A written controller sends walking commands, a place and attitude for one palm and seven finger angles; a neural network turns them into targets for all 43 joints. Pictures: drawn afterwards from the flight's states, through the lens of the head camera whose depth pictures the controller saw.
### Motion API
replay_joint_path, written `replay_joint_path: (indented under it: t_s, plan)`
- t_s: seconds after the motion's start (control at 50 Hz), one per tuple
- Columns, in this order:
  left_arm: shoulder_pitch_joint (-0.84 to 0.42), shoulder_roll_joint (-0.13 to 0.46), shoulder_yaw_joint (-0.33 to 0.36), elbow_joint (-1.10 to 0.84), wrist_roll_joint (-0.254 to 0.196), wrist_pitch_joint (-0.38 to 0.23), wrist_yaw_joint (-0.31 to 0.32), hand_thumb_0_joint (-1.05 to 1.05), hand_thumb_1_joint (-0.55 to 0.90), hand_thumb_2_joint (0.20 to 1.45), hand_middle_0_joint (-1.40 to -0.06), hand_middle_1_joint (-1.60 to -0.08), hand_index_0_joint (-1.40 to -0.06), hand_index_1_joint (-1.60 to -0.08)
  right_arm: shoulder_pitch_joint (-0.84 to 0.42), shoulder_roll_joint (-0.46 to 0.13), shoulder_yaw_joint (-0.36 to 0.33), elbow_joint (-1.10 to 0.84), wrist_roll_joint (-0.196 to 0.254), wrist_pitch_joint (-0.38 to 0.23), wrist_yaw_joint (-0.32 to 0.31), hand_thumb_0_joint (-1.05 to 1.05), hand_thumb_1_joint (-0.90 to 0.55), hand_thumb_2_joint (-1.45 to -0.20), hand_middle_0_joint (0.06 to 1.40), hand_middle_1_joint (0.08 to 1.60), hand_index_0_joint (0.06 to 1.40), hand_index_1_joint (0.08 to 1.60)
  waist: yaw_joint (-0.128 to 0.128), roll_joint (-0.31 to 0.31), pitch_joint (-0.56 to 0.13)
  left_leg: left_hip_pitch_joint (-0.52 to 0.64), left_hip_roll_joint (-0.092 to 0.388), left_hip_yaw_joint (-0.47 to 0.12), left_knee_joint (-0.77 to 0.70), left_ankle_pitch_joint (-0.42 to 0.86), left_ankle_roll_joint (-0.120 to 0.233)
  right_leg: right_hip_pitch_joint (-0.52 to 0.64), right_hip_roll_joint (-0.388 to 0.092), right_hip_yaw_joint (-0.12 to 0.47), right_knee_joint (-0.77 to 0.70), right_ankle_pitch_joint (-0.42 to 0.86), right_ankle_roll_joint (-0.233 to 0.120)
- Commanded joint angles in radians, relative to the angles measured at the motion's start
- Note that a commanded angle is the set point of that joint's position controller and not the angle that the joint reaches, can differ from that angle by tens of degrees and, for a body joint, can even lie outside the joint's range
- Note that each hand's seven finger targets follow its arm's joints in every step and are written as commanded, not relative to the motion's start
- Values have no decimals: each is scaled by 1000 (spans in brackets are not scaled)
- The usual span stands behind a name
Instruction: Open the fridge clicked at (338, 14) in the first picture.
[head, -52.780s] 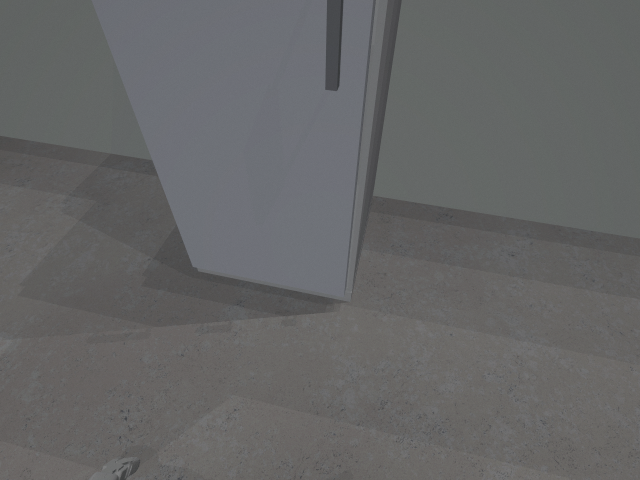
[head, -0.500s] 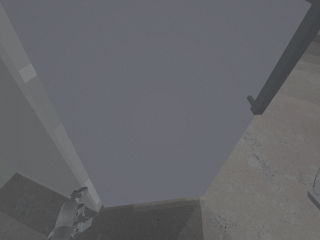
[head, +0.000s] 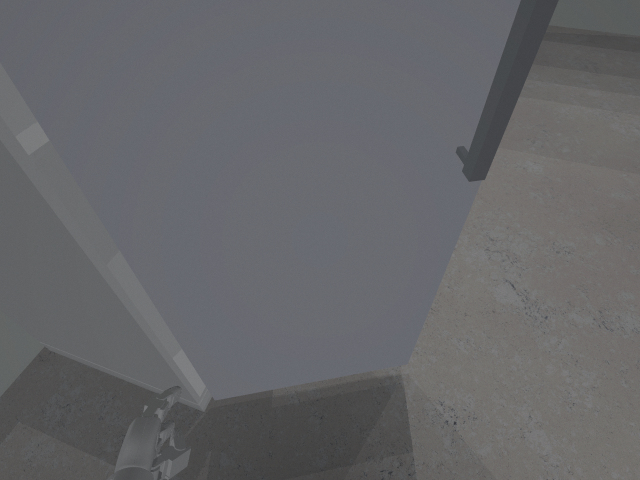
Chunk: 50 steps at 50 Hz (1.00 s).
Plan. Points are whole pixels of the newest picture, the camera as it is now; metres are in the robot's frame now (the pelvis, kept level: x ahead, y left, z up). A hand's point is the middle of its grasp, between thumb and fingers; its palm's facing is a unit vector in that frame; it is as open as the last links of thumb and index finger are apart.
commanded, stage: step back with the hand held close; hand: right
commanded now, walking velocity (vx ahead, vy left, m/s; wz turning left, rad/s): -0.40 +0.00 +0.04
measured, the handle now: (499, 74) +0.51 -0.18 +0.26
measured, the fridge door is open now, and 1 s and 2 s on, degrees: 60 60 60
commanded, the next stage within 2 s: stop stepping back and stand still in 0.94 s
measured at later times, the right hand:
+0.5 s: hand out of the picture +0.15 -0.29 +0.19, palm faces +0.45 +0.76 -0.47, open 7.4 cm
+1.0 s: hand out of the picture +0.06 -0.31 +0.18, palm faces +0.43 +0.83 -0.35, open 7.4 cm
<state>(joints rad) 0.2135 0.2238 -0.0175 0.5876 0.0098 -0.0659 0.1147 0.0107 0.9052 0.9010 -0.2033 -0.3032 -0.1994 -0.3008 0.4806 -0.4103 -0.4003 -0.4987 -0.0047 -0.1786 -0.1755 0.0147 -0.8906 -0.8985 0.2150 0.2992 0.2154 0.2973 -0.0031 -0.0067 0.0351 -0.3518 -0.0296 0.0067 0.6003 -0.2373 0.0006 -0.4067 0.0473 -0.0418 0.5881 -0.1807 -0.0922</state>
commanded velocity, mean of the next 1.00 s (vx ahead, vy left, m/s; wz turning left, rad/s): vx -0.40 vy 0.00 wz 0.00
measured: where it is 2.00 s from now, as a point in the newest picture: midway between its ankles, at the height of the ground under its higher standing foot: outside the picture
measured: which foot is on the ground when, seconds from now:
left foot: down 0.00-0.32, up 0.34-0.52, down 0.54-0.96, up 0.98-1.00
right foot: down 0.00-0.78, up 0.80-0.94, down 0.96-1.00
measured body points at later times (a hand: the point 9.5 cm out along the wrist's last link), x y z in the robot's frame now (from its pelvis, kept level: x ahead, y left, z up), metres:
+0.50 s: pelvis -0.05 -0.01 +0.01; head -0.03 -0.04 +0.46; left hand +0.14 +0.22 -0.06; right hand +0.12 -0.32 +0.21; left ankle -0.15 +0.10 -0.71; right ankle +0.08 -0.06 -0.72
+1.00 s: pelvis -0.17 -0.05 +0.00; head -0.16 -0.09 +0.45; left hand -0.02 +0.23 -0.06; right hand +0.03 -0.35 +0.20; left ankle -0.18 +0.11 -0.72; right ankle -0.11 -0.13 -0.73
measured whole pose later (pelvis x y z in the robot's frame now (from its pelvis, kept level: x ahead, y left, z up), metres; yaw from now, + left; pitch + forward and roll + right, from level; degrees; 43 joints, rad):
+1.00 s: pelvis -0.17 -0.05 +0.00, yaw +3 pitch +1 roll +1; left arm 0.19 0.25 0.01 0.66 0.00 -0.03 0.12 0.01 0.91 0.90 -0.20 -0.30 -0.20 -0.30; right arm 0.39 -0.47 -0.42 -0.52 0.05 -0.15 -0.18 0.01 -0.89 -0.90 0.21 0.30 0.21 0.30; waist -0.01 0.07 -0.01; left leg -0.34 0.00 -0.06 0.68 -0.40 -0.02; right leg -0.41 0.02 -0.02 0.61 -0.23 -0.03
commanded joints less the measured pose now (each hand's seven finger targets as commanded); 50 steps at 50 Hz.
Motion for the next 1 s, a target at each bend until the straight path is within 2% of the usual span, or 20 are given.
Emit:
replay_joint_path:
  t_s: [0.0, 0.06, 0.12, 0.22, 0.3, 0.44, 0.5, 0.54, 0.6, 0.66, 0.7, 0.72, 0.74, 0.76, 0.78, 0.84, 0.88, 0.9, 0.94, 0.98]
  plan:
    - [-120, 146, 72, -152, 4, -54, 2, 0, 900, 900, -200, -300, -200, -300, 39, -202, -195, -165, 11, -75, -24, 0, -900, -900, 200, 300, 200, 300, -28, -127, -116, 321, 9, -70, 53, 27, 18, -282, -222, 275, -317, -434, -15]
    - [-119, 123, 63, -125, -5, -49, -4, 0, 900, 900, -200, -300, -200, -300, 32, -179, -137, -150, 46, -75, -20, 0, -900, -900, 200, 300, 200, 300, -8, 63, -158, 65, 130, -224, -103, 246, 67, 21, -158, 172, -91, -6, 48]
    - [-124, 121, 70, -114, -11, -38, 0, 0, 900, 900, -200, -300, -200, -300, -23, -182, -105, -156, 48, -57, -23, 0, -900, -900, 200, 300, 200, 300, -6, 80, -219, 3, 187, -284, -151, 279, 73, 143, -147, 124, -4, 92, 67]
    - [-168, 125, 60, -127, -7, -32, 16, 0, 900, 900, -200, -300, -200, -300, -86, -218, -116, -252, 30, -63, -31, 0, -900, -900, 200, 300, 200, 300, -9, -61, -155, -20, 118, -232, -146, -31, 56, 58, -167, 184, -117, -191, 43]
    - [-192, 160, 71, -157, 19, -37, 21, 0, 900, 900, -200, -300, -200, -300, -55, -244, -202, -265, 7, -80, -23, 0, -900, -900, 200, 300, 200, 300, -33, -288, -117, 377, -81, -43, 219, -94, 6, -403, -311, 399, -500, -651, -36]
    - [-147, 108, 68, -118, 14, -56, -18, 0, 900, 900, -200, -300, -200, -300, 84, -174, -126, -210, 84, -67, -6, 0, -900, -900, 200, 300, 200, 300, -30, -134, -227, 141, -58, -8, -70, -285, 41, 113, -260, 225, -416, -164, 89]
    - [-122, 102, 56, -67, 17, -32, -23, 0, 900, 900, -200, -300, -200, -300, -48, -182, -84, -203, 78, -60, -10, 0, -900, -900, 200, 300, 200, 300, -6, -8, -239, 24, 143, -248, -318, 46, 118, 281, -196, 111, -128, 139, 146]
    - [-170, 100, 38, -68, 7, -28, -9, 0, 900, 900, -200, -300, -200, -300, -198, -236, -75, -215, 66, -61, -17, 0, -900, -900, 200, 300, 200, 300, 1, 78, -251, -59, 235, -251, -261, 518, 68, 394, -143, 17, -19, 248, 113]
    - [-187, 122, 70, -86, -28, -32, 5, 0, 900, 900, -200, -300, -200, -300, -227, -239, -57, -230, 61, -23, -9, 0, -900, -900, 200, 300, 200, 300, -12, 73, -364, -40, 48, -70, -105, 436, -66, 582, -180, 56, -81, 563, 52]
    - [-241, 129, 64, -129, 2, -14, -19, 0, 900, 900, -200, -300, -200, -300, -70, -260, -111, -242, 86, -8, 10, 0, -900, -900, 200, 300, 200, 300, -48, -179, -274, 78, -56, -41, -34, -332, 23, 276, -267, 183, -387, 66, 106]
    - [-262, 148, 71, -149, 28, 17, -23, 0, 900, 900, -200, -300, -200, -300, 16, -302, -186, -267, 106, -9, 7, 0, -900, -900, 200, 300, 200, 300, -46, -300, -177, 270, -76, -19, -44, -324, 89, -80, -239, 210, -490, -358, 213]
    - [-256, 126, 66, -146, 26, 36, -27, 0, 900, 900, -200, -300, -200, -300, 57, -287, -182, -258, 109, -9, 9, 0, -900, -900, 200, 300, 200, 300, -43, -235, -155, 268, -28, -42, -129, -322, 126, -143, -179, 139, -363, -412, 237]
    - [-246, 105, 62, -141, 12, 43, -30, 0, 900, 900, -200, -300, -200, -300, 87, -303, -184, -267, 105, -21, 5, 0, -900, -900, 200, 300, 200, 300, -39, -18, -133, -5, 158, -256, -388, -473, 191, 4, -72, 19, 40, -289, 229]
    - [-214, 84, 65, -124, -5, 30, -29, 0, 900, 900, -200, -300, -200, -300, 88, -295, -169, -283, 103, -30, 1, 0, -900, -900, 200, 300, 200, 300, -40, 228, -88, -354, 451, -566, -599, -526, 282, 151, 42, 39, 510, -226, 227]
    - [-209, 104, 66, -107, 2, 25, -27, 0, 900, 900, -200, -300, -200, -300, 66, -294, -186, -282, 85, -31, -17, 0, -900, -900, 200, 300, 200, 300, -45, 159, 4, -424, 458, -483, -556, -280, 298, 24, 39, 85, 709, -300, 179]
    - [-170, 46, 17, -127, 8, 26, -17, 0, 900, 900, -200, -300, -200, -300, -50, -248, -144, -280, 68, -24, 0, 0, -900, -900, 200, 300, 200, 300, 0, 137, -52, -75, 277, -116, -247, 343, 149, -28, -98, 91, 373, -251, 143]
    - [-179, 87, 25, -80, 1, 11, 13, 0, 900, 900, -200, -300, -200, -300, -196, -232, -109, -192, 69, -24, -10, 0, -900, -900, 200, 300, 200, 300, 27, 20, -64, 18, 189, -42, -71, 520, 67, 77, -59, 19, -39, -66, 146]
    - [-187, 107, 36, -53, -8, -1, 21, 0, 900, 900, -200, -300, -200, -300, -245, -212, -72, -165, 60, -19, -11, 0, -900, -900, 200, 300, 200, 300, 22, -88, -69, 46, 150, -26, -10, 463, 35, 149, -80, 17, -186, 183, 141]
    - [-125, 132, 63, -85, -10, -35, 19, 0, 900, 900, -200, -300, -200, -300, -129, -201, -61, -190, 53, -13, -11, 0, -900, -900, 200, 300, 200, 300, -30, -298, -216, -45, 24, -73, 214, -273, -10, 257, -358, 298, -216, 687, 24]
    - [-99, 163, 94, -98, -22, -60, 4, 0, 900, 900, -200, -300, -200, -300, -26, -200, -84, -177, 58, -22, -5, 0, -900, -900, 200, 300, 200, 300, -35, -124, -270, -37, -23, -77, 328, -294, -12, 240, -383, 310, -271, 284, -16]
